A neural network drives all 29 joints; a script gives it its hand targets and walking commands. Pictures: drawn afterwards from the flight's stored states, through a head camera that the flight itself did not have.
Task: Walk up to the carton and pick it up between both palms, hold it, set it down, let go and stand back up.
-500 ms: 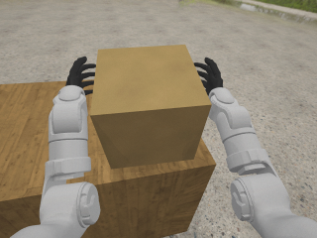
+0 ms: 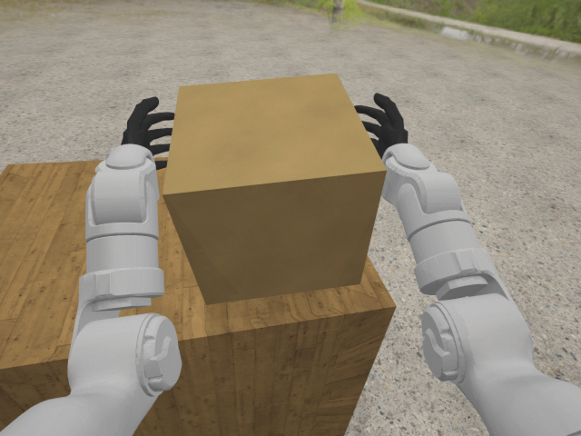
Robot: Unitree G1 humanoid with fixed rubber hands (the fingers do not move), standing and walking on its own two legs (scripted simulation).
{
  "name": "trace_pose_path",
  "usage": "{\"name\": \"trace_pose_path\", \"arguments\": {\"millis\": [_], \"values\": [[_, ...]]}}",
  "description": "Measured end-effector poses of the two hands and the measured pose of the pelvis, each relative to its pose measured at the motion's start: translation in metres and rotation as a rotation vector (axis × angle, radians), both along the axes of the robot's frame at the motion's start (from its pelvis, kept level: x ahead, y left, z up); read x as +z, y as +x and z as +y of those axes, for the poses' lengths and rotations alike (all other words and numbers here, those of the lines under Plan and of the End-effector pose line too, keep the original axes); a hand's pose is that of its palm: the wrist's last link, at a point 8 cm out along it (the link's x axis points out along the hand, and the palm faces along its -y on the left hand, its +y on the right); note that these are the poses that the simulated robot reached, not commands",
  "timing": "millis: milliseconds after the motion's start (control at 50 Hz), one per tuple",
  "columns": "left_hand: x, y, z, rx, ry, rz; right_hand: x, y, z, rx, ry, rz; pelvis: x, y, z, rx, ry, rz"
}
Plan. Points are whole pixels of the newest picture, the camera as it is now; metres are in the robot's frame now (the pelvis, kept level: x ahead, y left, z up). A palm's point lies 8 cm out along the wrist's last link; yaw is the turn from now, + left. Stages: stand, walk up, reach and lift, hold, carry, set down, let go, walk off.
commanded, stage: reach and lift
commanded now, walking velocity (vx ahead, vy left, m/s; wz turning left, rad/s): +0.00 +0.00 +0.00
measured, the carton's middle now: (272, 188) +0.40 +0.00 +0.20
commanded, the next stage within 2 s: hold in 0.04 s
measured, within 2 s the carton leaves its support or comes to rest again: neither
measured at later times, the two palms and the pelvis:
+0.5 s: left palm (140, 152) +0.37 +0.17 +0.26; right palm (394, 145) +0.37 -0.15 +0.28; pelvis +0.00 +0.00 +0.00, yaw +0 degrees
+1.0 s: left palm (142, 155) +0.38 +0.17 +0.26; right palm (392, 144) +0.38 -0.15 +0.28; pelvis +0.01 +0.00 +0.00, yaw +0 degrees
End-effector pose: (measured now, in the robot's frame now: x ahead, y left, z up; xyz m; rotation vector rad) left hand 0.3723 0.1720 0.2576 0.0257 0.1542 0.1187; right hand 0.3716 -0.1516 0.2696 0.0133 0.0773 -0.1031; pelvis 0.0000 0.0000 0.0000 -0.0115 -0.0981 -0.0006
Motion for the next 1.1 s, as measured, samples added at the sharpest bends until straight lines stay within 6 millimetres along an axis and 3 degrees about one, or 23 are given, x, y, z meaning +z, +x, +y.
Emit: {"name": "trace_pose_path", "arguments": {"millis": [240,1100], "values": [[0.006,-0.001,0.0,-0.001,0.01,0.001,0.009,-0.001,0.0,0.001,-0.005,0.001,0.0,-0.001,0.001,0.002,-0.003,0.004],[0.0,0.004,-0.004,-0.002,0.012,0.024,0.008,0.005,-0.003,0.003,0.007,0.028,0.0,0.004,0.0,0.002,-0.004,0.026]]}}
